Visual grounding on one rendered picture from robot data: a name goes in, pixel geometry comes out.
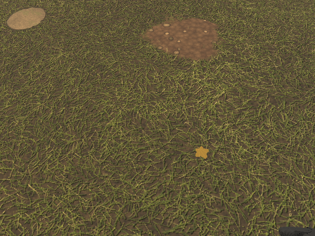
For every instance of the right robot hand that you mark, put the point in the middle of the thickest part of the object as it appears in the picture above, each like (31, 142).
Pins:
(296, 231)

